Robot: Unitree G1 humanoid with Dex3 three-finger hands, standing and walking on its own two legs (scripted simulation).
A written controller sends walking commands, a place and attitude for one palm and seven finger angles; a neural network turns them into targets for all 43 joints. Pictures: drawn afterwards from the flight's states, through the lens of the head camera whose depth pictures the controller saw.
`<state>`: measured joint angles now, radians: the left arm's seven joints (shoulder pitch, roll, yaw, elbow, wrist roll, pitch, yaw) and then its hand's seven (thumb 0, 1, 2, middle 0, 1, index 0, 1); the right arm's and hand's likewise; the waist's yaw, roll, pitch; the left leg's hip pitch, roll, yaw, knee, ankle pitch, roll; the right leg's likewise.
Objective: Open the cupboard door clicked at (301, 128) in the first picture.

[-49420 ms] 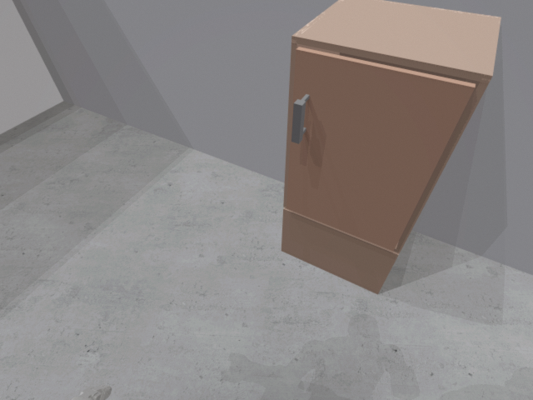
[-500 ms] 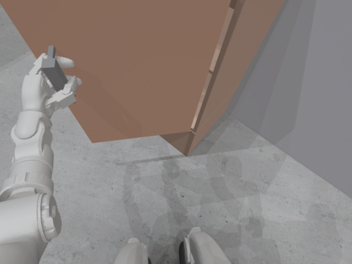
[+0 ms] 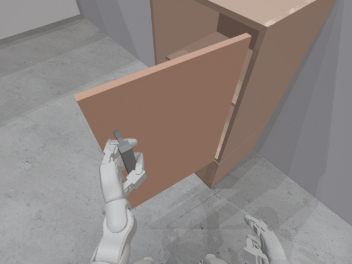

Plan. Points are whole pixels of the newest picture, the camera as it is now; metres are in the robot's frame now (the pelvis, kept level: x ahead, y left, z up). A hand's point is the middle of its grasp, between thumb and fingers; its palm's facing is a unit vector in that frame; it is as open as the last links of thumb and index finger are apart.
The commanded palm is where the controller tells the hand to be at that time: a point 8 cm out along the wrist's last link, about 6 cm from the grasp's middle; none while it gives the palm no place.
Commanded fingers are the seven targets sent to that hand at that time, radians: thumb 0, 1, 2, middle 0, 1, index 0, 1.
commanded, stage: pull the door open along its arc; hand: left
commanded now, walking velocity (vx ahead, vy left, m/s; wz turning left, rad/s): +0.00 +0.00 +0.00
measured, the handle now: (125, 154) +0.35 +0.14 +0.04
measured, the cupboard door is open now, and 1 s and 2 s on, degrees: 81 85 88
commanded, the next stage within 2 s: open thumb and fingers to let go in 0.08 s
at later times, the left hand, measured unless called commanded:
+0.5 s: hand (149, 178) +0.29 +0.08 +0.04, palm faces +0.40 -0.92 -0.02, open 8.6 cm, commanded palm +0.25 +0.12 +0.04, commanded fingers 0.00 -0.29 0.39 -0.31 -1.22 -0.31 -1.22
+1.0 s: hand (149, 182) +0.28 +0.08 +0.04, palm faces +0.35 -0.94 +0.01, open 15.3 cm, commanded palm +0.24 +0.12 +0.04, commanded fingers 0.00 -0.50 0.30 -0.15 -0.30 -0.15 -0.30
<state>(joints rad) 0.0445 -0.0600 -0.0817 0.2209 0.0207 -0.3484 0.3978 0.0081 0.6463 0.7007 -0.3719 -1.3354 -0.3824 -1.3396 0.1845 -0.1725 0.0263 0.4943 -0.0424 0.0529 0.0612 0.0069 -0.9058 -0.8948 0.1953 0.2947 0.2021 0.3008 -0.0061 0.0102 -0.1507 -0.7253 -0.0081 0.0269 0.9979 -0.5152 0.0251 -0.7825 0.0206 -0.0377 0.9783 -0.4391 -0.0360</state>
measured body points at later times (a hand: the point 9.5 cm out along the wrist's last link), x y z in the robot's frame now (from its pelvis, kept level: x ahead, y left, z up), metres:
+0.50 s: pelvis -0.01 -0.04 +0.00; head +0.04 -0.06 +0.44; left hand +0.26 +0.12 +0.05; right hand +0.15 -0.26 -0.12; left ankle -0.02 +0.10 -0.68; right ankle +0.02 -0.10 -0.68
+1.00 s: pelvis -0.02 -0.01 -0.01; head +0.02 -0.01 +0.44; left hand +0.26 +0.13 +0.04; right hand +0.16 -0.21 -0.11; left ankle -0.02 +0.10 -0.68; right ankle +0.02 -0.10 -0.68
